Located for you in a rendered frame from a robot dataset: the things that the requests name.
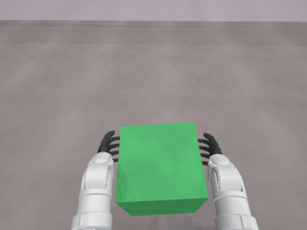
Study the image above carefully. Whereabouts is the carton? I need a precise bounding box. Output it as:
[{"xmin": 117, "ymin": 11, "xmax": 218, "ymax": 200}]
[{"xmin": 115, "ymin": 122, "xmax": 209, "ymax": 217}]

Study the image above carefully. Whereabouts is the robot left forearm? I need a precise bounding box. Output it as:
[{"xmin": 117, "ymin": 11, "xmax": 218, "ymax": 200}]
[{"xmin": 70, "ymin": 151, "xmax": 114, "ymax": 230}]

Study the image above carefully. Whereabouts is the robot right forearm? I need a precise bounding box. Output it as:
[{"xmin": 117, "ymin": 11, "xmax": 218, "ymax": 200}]
[{"xmin": 207, "ymin": 154, "xmax": 259, "ymax": 230}]

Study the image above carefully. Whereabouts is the robot right hand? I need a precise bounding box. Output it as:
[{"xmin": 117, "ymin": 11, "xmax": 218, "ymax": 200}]
[{"xmin": 198, "ymin": 133, "xmax": 223, "ymax": 166}]

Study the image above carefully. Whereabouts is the robot left hand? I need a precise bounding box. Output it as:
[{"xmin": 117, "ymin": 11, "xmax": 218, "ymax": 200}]
[{"xmin": 97, "ymin": 130, "xmax": 120, "ymax": 163}]

